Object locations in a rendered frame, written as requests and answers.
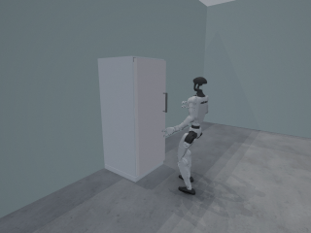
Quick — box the handle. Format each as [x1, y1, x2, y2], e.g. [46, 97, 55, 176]
[163, 92, 168, 113]

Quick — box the left robot upper arm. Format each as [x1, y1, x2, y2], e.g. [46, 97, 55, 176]
[188, 96, 197, 122]

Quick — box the robot left hand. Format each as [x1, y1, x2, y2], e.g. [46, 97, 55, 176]
[162, 127, 174, 137]

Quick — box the right robot upper arm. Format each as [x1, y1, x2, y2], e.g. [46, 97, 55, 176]
[205, 95, 209, 114]

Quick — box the right robot thigh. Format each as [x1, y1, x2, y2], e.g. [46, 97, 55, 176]
[184, 132, 202, 158]

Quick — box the robot left forearm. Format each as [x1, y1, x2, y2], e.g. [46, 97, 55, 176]
[173, 116, 191, 132]

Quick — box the fridge door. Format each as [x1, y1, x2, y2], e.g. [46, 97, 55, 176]
[133, 57, 166, 176]

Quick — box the robot right hand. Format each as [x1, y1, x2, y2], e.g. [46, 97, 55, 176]
[182, 101, 189, 108]

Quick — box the robot left shin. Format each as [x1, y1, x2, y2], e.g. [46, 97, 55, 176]
[177, 160, 191, 190]

